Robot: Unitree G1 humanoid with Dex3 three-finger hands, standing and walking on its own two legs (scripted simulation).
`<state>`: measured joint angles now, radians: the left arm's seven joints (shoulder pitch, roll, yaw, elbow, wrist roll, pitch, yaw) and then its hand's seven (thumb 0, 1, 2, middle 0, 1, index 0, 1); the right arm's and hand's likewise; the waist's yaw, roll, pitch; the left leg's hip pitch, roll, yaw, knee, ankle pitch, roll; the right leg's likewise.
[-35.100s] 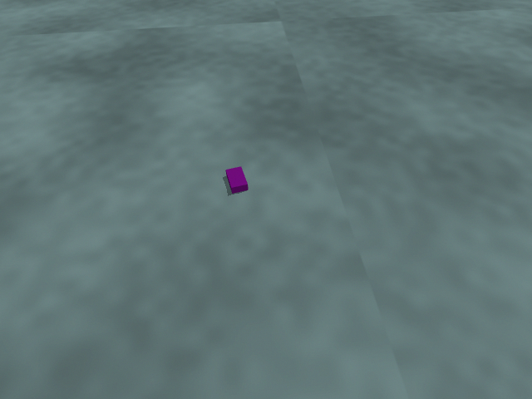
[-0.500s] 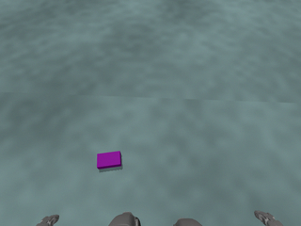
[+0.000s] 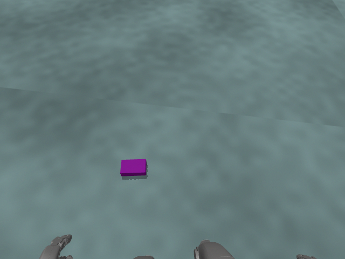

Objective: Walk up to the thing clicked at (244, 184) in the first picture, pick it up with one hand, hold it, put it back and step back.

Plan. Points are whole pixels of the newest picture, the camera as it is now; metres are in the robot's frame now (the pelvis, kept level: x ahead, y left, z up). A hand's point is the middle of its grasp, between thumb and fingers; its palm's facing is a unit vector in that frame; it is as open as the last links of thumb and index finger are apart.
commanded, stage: step back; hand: left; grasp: from above
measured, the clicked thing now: (133, 167) +0.66 +0.25 -0.74
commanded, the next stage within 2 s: none
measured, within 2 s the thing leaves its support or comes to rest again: neither
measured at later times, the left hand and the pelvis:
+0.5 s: hand out of the picture -0.08 +0.22 -0.13, palm faces -0.04 -0.90 -0.44, open 7.4 cm; pelvis -0.16 -0.04 +0.00, yaw -3 degrees
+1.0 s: hand out of the picture -0.24 +0.22 -0.15, palm faces -0.02 -0.91 -0.42, open 7.4 cm; pelvis -0.33 -0.05 -0.01, yaw -2 degrees
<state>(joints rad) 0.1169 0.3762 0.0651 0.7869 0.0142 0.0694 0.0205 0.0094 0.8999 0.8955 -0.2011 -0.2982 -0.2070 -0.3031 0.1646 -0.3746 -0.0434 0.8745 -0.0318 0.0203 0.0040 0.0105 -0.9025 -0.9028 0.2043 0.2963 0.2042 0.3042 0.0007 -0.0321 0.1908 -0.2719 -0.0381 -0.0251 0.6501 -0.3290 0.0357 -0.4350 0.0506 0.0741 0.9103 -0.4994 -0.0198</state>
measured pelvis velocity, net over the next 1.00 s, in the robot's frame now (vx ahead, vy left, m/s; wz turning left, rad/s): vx -0.33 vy -0.05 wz -0.03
